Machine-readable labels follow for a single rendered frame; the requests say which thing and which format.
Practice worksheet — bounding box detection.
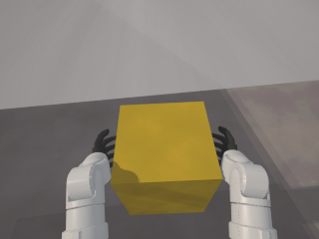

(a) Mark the left robot forearm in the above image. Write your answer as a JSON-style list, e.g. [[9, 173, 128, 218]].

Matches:
[[62, 152, 112, 239]]

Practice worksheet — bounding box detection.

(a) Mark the right robot forearm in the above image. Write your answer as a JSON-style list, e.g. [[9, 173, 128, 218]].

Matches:
[[220, 149, 278, 239]]

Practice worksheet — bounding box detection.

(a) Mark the carton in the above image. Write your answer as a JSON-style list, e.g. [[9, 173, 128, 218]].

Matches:
[[110, 101, 223, 215]]

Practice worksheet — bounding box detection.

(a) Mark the right robot hand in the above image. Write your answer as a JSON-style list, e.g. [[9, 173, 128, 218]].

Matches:
[[211, 126, 237, 166]]

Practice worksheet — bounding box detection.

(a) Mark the left robot hand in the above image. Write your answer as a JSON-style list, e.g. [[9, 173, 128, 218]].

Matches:
[[92, 129, 117, 167]]

